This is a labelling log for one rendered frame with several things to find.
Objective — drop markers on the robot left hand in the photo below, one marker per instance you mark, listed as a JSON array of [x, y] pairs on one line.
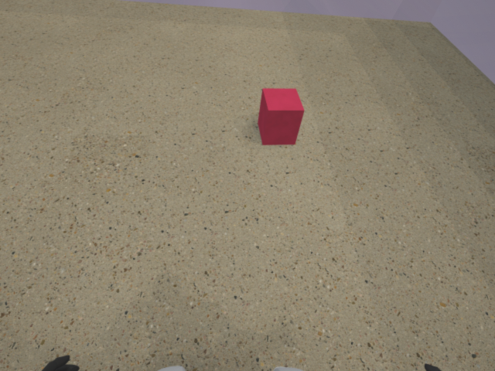
[[58, 364]]

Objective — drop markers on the carton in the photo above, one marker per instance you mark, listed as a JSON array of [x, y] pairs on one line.
[[280, 116]]

